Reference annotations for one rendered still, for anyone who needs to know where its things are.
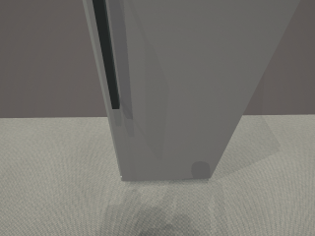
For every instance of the handle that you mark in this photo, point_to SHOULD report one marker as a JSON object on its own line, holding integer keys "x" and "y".
{"x": 101, "y": 18}

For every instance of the fridge door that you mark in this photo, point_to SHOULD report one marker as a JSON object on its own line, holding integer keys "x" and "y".
{"x": 185, "y": 72}

